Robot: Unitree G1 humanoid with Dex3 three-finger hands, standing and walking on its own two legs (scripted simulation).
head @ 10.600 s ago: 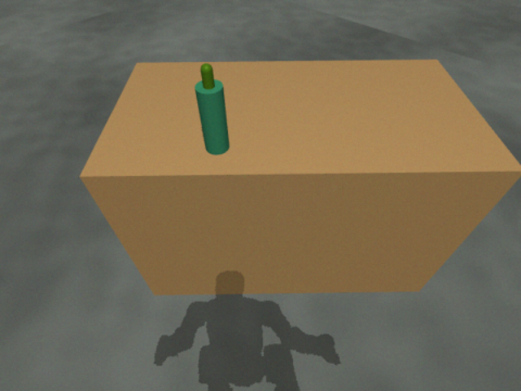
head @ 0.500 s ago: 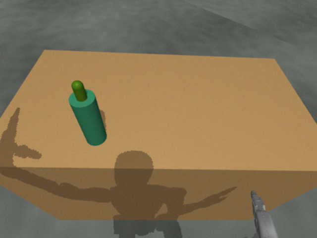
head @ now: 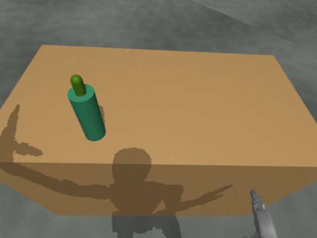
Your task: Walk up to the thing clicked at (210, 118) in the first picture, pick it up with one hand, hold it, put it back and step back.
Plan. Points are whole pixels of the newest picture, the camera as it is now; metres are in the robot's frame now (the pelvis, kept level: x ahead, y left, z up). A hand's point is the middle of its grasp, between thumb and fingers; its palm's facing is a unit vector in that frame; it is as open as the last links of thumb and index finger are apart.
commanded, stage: approach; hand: left
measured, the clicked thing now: (87, 109) +0.44 +0.19 +0.06
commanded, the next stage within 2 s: close in in 0.14 s
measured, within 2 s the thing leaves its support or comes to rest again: neither
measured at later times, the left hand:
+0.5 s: hand (76, 126) +0.41 +0.23 +0.02, palm faces +0.11 -0.99 +0.05, open 17.4 cm
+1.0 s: hand (90, 127) +0.41 +0.19 +0.02, palm faces +0.13 -0.99 +0.01, open 17.5 cm
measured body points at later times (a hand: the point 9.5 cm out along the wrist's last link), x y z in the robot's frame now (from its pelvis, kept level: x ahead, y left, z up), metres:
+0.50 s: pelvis -0.01 +0.00 -0.04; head +0.07 +0.03 +0.40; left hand +0.40 +0.28 +0.02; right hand +0.13 -0.27 -0.07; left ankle -0.02 +0.12 -0.72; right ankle +0.03 -0.15 -0.72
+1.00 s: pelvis -0.01 -0.01 -0.04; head +0.06 +0.01 +0.41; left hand +0.40 +0.24 +0.02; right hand +0.13 -0.27 -0.07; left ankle -0.02 +0.12 -0.72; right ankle +0.03 -0.15 -0.72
